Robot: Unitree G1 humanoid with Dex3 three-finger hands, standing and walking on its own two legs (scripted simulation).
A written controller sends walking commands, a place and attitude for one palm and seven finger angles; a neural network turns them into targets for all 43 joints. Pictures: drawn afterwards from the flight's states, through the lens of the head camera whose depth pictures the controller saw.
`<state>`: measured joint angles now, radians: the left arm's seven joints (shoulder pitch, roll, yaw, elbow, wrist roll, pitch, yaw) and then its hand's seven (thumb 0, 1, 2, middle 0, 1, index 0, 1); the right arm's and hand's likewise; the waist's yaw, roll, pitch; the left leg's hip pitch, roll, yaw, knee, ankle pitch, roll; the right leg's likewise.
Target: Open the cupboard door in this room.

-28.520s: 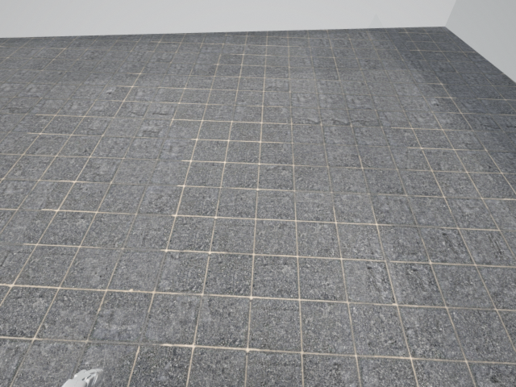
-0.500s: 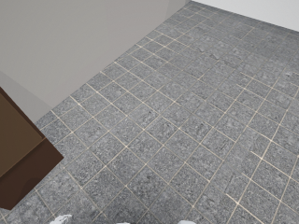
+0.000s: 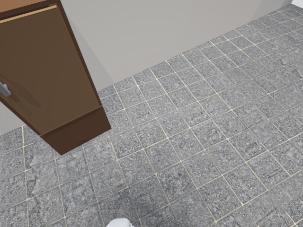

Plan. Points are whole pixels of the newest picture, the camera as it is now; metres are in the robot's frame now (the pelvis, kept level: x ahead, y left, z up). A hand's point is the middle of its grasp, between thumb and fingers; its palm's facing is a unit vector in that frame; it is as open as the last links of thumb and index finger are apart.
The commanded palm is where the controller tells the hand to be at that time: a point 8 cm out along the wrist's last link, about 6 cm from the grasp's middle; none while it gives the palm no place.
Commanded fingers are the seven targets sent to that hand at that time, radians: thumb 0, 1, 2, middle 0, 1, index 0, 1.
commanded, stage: turn to face it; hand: left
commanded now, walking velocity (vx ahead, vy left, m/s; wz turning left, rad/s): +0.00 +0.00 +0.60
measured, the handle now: out of the picture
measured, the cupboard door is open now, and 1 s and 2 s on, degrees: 0 0 0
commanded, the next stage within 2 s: take the last steps up to it in 1.00 s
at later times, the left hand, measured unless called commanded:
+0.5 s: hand out of the picture +0.09 +0.24 -0.15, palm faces +0.27 -0.92 -0.29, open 7.3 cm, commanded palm none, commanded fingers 0.00 0.90 0.90 -0.20 -0.30 -0.20 -0.30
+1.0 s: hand out of the picture -0.12 +0.20 -0.19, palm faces +0.57 -0.79 -0.25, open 7.3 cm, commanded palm none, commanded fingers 0.00 0.90 0.90 -0.20 -0.30 -0.20 -0.30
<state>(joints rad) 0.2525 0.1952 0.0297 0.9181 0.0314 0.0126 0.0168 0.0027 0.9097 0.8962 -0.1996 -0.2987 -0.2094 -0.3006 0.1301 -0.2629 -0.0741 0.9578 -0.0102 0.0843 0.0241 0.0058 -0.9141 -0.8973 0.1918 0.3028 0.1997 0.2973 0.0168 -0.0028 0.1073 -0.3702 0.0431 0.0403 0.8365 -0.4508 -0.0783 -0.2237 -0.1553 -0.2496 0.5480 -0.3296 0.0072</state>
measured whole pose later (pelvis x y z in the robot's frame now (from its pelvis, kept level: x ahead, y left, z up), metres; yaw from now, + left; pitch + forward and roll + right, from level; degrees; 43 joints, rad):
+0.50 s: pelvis +0.01 +0.00 -0.01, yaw +17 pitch +0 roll +1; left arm 0.10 0.24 0.04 0.86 0.01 0.03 0.01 0.00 0.91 0.90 -0.19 -0.30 -0.20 -0.30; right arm 0.18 -0.23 -0.07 0.93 -0.02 0.05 0.01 0.00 -0.91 -0.90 0.20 0.30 0.21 0.30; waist -0.03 0.01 0.09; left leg -0.26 -0.06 -0.13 0.57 -0.31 -0.01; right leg -0.33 -0.04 -0.03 0.64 -0.34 0.09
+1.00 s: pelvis -0.01 +0.02 -0.01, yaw +33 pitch +0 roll +0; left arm 0.27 0.26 0.06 0.98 0.02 0.04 0.02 0.00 0.91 0.90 -0.20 -0.30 -0.21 -0.30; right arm 0.12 -0.22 -0.05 0.96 -0.01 0.03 0.02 0.00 -0.91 -0.90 0.19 0.30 0.20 0.30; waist 0.04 -0.06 0.10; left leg -0.25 0.00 0.08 0.60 -0.34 0.02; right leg -0.31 -0.17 -0.20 0.73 -0.43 0.05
